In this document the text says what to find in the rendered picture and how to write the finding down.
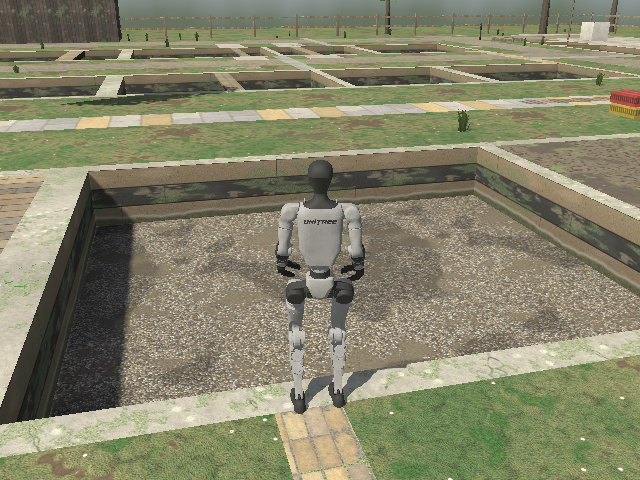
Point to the left robot forearm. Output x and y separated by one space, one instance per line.
282 261

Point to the robot thigh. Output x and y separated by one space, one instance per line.
343 296
295 300

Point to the left robot thigh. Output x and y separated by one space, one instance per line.
295 300

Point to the right robot thigh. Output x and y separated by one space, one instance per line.
343 296

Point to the right robot upper arm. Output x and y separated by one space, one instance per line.
352 214

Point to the left robot hand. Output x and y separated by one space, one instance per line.
288 273

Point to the left robot upper arm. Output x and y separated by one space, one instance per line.
288 214

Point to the right robot forearm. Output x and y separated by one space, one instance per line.
358 263

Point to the right robot hand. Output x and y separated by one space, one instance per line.
357 276

